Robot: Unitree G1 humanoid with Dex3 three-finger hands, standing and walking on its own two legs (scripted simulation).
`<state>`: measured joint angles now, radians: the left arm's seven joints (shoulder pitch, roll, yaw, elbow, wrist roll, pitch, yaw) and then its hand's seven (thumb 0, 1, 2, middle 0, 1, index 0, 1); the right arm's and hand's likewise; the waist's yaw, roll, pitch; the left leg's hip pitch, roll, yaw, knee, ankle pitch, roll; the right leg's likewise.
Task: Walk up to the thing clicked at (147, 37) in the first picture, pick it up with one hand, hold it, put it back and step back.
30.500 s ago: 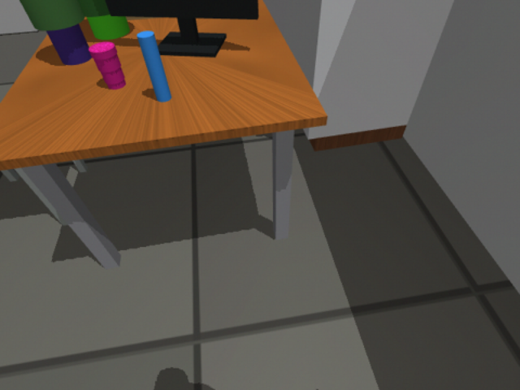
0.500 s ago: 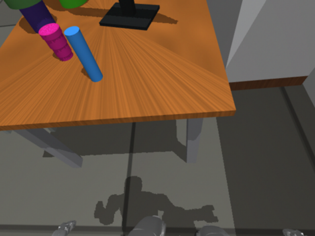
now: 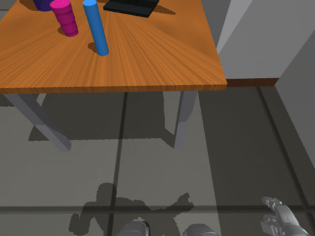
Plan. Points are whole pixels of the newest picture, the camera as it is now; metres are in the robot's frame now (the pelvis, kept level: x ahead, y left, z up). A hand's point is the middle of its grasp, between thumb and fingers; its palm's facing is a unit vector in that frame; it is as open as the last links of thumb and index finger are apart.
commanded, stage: step back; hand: left
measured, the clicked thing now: (97, 30) +0.77 +0.26 +0.07
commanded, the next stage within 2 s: none
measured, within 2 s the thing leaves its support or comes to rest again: neither
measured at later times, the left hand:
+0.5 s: hand out of the picture -0.01 +0.28 -0.14, palm faces +0.04 -0.90 -0.44, open 7.4 cm
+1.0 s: hand out of the picture -0.27 +0.28 -0.14, palm faces -0.03 -0.91 -0.42, open 7.4 cm
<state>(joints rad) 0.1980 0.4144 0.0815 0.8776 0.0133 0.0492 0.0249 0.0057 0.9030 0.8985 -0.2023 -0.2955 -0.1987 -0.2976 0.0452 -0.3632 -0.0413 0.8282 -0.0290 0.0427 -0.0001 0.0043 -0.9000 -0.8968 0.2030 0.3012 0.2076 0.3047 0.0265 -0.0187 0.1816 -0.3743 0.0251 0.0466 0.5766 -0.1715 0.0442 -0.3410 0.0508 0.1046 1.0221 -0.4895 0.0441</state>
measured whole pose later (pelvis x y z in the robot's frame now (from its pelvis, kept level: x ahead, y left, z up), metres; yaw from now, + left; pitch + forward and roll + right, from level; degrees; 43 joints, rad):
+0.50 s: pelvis -0.16 +0.01 -0.01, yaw +5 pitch -2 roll +0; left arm 0.08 0.38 0.07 0.76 0.03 0.04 0.03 0.01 0.90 0.90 -0.21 -0.30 -0.20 -0.30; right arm 0.23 -0.41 -0.06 0.93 -0.02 0.06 -0.02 0.01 -0.90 -0.90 0.20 0.30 0.20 0.30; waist -0.02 0.02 0.19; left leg -0.25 -0.03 -0.05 0.69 -0.41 -0.01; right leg -0.41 -0.09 -0.05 0.70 -0.25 0.02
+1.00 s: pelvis -0.32 +0.01 +0.00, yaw -3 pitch -3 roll +1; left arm 0.23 0.36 0.05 0.89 0.04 0.04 0.01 0.01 0.90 0.90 -0.21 -0.30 -0.20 -0.30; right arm 0.08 -0.39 -0.05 0.85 -0.01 0.09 0.00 0.00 -0.90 -0.90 0.20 0.30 0.21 0.30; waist 0.06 0.02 0.15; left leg -0.51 -0.07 -0.10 1.05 -0.47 0.00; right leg -0.28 -0.01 0.06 0.65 -0.33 0.00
